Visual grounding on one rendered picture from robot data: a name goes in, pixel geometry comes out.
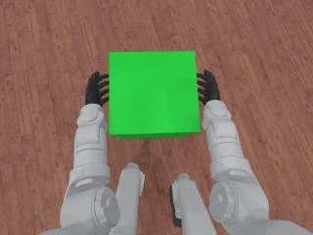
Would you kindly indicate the robot thigh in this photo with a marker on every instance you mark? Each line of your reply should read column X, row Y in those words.
column 129, row 188
column 194, row 215

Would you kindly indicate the left robot forearm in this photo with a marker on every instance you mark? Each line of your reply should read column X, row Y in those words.
column 90, row 153

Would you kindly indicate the carton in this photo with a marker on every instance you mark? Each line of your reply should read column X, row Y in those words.
column 153, row 95

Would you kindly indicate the robot right upper arm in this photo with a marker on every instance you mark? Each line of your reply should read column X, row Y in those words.
column 242, row 209

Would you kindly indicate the right robot forearm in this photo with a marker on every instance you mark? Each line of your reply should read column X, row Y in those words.
column 226, row 154

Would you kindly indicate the robot left upper arm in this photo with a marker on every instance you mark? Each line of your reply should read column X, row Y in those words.
column 91, row 212

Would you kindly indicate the left robot hand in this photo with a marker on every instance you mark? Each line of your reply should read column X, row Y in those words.
column 93, row 94

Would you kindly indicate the right robot hand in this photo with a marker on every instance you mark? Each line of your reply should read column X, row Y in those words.
column 210, row 85

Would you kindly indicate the robot right thigh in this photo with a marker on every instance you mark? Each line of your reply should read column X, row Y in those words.
column 194, row 215

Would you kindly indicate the robot left thigh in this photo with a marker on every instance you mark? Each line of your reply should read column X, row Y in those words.
column 129, row 188

